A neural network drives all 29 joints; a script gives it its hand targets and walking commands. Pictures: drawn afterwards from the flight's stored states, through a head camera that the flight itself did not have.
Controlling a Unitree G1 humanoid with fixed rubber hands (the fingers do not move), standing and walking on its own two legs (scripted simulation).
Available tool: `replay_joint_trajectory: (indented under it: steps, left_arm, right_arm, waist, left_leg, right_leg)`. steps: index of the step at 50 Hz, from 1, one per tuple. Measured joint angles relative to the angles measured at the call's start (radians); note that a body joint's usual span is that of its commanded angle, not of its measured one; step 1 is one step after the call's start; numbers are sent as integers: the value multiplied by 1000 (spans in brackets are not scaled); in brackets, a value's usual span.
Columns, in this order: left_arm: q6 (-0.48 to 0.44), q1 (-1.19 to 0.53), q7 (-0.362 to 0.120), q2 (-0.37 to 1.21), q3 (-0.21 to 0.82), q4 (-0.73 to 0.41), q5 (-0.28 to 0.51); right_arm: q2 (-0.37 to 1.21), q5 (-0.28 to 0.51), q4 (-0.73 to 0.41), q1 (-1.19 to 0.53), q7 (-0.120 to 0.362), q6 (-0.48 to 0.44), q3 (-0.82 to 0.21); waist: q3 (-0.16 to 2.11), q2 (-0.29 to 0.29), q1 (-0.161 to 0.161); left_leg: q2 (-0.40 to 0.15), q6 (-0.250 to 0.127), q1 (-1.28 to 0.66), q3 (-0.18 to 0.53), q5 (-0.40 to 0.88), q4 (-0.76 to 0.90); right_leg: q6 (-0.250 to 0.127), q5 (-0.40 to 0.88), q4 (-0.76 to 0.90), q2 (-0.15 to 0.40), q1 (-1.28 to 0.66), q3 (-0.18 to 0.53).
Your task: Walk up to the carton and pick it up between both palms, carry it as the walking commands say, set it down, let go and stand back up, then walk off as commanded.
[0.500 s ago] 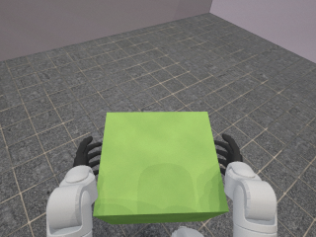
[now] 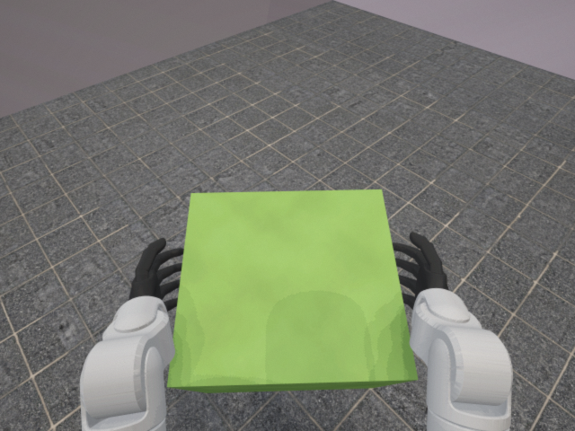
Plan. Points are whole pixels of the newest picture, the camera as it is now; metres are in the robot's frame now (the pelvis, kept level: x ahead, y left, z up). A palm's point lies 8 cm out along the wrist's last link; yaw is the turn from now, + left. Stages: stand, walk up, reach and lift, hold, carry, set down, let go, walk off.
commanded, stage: carry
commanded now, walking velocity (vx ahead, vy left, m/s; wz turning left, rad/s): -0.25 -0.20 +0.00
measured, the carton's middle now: (288, 298) +0.30 -0.01 +0.02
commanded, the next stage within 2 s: none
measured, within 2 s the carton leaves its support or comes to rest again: neither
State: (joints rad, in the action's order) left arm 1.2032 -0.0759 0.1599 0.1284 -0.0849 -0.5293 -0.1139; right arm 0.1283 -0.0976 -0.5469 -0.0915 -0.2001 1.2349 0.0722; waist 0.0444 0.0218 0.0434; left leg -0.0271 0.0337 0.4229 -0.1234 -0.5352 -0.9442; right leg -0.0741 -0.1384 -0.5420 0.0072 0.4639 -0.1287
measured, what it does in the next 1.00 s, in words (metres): walks backwards: left foot, then right foot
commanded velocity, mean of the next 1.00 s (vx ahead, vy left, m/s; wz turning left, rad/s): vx -0.25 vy -0.20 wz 0.00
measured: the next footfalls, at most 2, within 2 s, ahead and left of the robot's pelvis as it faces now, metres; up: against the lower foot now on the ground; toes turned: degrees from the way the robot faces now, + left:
left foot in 0.06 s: -0.04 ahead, +0.07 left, +0.00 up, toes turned +9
right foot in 0.44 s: -0.10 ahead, -0.30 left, +0.00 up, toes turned -6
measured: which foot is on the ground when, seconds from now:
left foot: up 0.00-0.04, down 0.06-0.44, up 0.46-0.74, down 0.76-1.00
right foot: down 0.00-0.08, up 0.10-0.42, down 0.44-0.78, up 0.80-1.00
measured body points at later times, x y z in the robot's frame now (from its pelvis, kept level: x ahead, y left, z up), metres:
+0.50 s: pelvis -0.16 -0.16 -0.01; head -0.14 -0.17 +0.44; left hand +0.11 +0.00 +0.09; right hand +0.10 -0.34 +0.08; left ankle -0.10 +0.04 -0.70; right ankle -0.14 -0.30 -0.73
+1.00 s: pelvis -0.32 -0.28 +0.02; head -0.31 -0.25 +0.46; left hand -0.07 -0.09 +0.10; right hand -0.05 -0.42 +0.12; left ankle -0.29 -0.15 -0.73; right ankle -0.29 -0.45 -0.64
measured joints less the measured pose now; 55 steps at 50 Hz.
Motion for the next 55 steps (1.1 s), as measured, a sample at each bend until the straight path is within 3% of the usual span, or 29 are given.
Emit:
replay_joint_trajectory:
  steps: [3, 4, 5, 8, 10, 12, 15, 19, 22, 23, 25, 26, 28, 30, 32, 36, 39, 42, 45, 47, 50, 55]
  left_arm:
    - [13, -7, 11, 0, 4, 16, -1]
    - [17, -9, 15, 0, -1, 27, 0]
    - [21, 0, 20, -1, -2, 37, 3]
    - [38, 25, 34, -1, 8, 39, 7]
    - [43, 22, 40, -1, 16, 27, 9]
    - [41, 7, 45, -1, 21, 15, 12]
    - [37, -23, 48, 0, 21, 0, 13]
    - [40, -47, 46, 2, 12, -12, 13]
    - [41, -50, 39, 2, 8, -21, 13]
    - [36, -48, 35, 2, 11, -20, 11]
    - [25, -31, 31, 2, 29, 2, 10]
    - [23, -20, 28, 1, 34, 12, 9]
    - [22, 4, 16, 0, 31, 21, 7]
    - [15, 22, 6, 0, 21, 10, 8]
    - [6, 31, 1, 0, 15, -8, 6]
    - [1, 28, 7, -1, 16, -22, 2]
    - [15, 21, 19, -1, 13, -3, 2]
    - [33, 42, 33, -1, 14, 17, 7]
    - [46, 40, 43, -1, 24, 8, 9]
    - [44, 25, 48, -2, 30, -2, 11]
    - [42, -5, 52, -1, 30, -15, 13]
    - [46, -36, 49, 1, 20, -28, 12]
  right_arm:
    - [0, -5, 30, -8, 13, 0, 13]
    - [1, -6, 50, -10, 17, -4, 14]
    - [1, -11, 73, -9, 24, -5, 14]
    - [0, -15, 99, 9, 40, -4, 16]
    - [0, -17, 89, 20, 48, -14, 18]
    - [0, -18, 70, 19, 52, -24, 24]
    - [1, -22, 44, 5, 51, -32, 29]
    - [1, -27, 23, -9, 44, -28, 25]
    - [1, -25, -1, -10, 34, -15, 18]
    - [1, -23, -6, -12, 31, -12, 21]
    - [-1, -17, -8, 7, 27, -5, 31]
    - [-1, -12, -8, 19, 23, 1, 32]
    - [-1, -5, -10, 40, 12, 12, 20]
    - [-1, 3, -17, 47, 1, 14, 4]
    - [-1, 6, -25, 41, -4, 9, -6]
    - [-1, 3, -15, 22, 5, -2, -4]
    - [0, -3, 25, 12, 19, -6, 5]
    - [-1, -12, 77, 17, 36, -2, 9]
    - [0, -15, 76, 34, 49, -14, 12]
    - [0, -16, 58, 33, 52, -24, 19]
    - [0, -18, 34, 20, 53, -32, 25]
    - [1, -23, 8, 0, 44, -25, 22]
  waist:
    - [41, -29, -18]
    - [43, -61, -24]
    - [44, -75, -28]
    - [29, -48, -54]
    - [17, -40, -71]
    - [6, -32, -82]
    - [-2, -13, -86]
    - [3, 9, -77]
    - [11, 15, -65]
    - [8, 25, -62]
    - [-2, 34, -43]
    - [-12, 37, -31]
    - [-28, 33, -7]
    - [-37, 26, 8]
    - [-32, 20, 12]
    - [16, -7, -6]
    - [48, -57, -22]
    - [43, -55, -41]
    - [25, -40, -66]
    - [13, -33, -76]
    - [4, -15, -78]
    - [10, 8, -64]
  left_leg:
    - [8, -31, -134, -11, 62, 292]
    - [17, -45, -149, -16, 139, 352]
    - [15, -58, -141, -11, 172, 357]
    - [-38, -61, -130, 17, 211, 373]
    - [-68, -44, -125, 33, 246, 400]
    - [-94, -27, -106, 45, 275, 408]
    - [-136, -3, -59, 61, 304, 396]
    - [-191, 41, 7, 77, 354, 400]
    - [-217, 82, 66, 90, 381, 374]
    - [-229, 80, 98, 96, 340, 327]
    - [-197, 72, 169, 109, 73, 127]
    - [-170, 64, 196, 111, 7, 4]
    - [-117, 49, 217, 85, -4, -190]
    - [-77, 41, 194, 45, 25, -266]
    - [-45, 30, 138, 13, 22, -216]
    - [2, -9, -15, -12, -4, 67]
    - [13, -46, -127, -24, 145, 343]
    - [-19, -74, -110, 1, 202, 350]
    - [-66, -53, -109, 25, 251, 395]
    - [-92, -36, -94, 38, 282, 408]
    - [-133, -12, -52, 55, 316, 406]
    - [-200, 44, 25, 76, 385, 420]
  right_leg:
    - [-20, 47, 34, -23, 29, -39]
    - [-15, 56, 33, -14, 37, -42]
    - [15, -20, -2, -13, 53, -40]
    - [89, -212, -329, -40, 145, 9]
    - [102, -200, -511, -34, 187, 54]
    - [111, -192, -582, -16, 190, 96]
    - [127, -243, -522, 17, 145, 114]
    - [139, -294, -302, 35, 35, 81]
    - [134, -220, -34, 35, -99, 42]
    - [132, -92, 18, 26, -103, 37]
    - [123, -104, -33, 28, -62, 37]
    - [105, -116, -55, 30, -48, 37]
    - [69, -101, -57, 33, -40, 39]
    - [47, -71, -42, 30, -38, 36]
    - [31, -46, -27, 20, -27, 27]
    - [-3, 5, 7, -9, 10, -9]
    - [-13, 41, 22, -14, 37, -40]
    - [69, -201, -228, -32, 114, -6]
    - [98, -215, -531, -36, 186, 61]
    - [109, -203, -604, -21, 191, 103]
    - [126, -246, -547, 8, 150, 123]
    - [139, -296, -265, 27, 14, 77]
